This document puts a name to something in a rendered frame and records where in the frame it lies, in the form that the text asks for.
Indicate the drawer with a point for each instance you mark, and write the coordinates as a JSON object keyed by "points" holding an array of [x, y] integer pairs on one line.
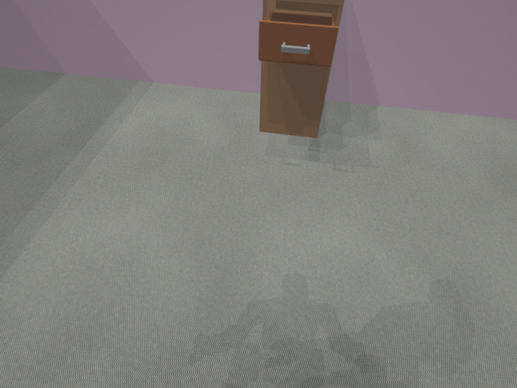
{"points": [[297, 30]]}

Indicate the handle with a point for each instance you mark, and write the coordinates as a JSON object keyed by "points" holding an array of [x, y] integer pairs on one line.
{"points": [[295, 49]]}

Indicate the cabinet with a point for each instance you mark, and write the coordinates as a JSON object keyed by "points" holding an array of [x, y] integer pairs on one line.
{"points": [[292, 95]]}

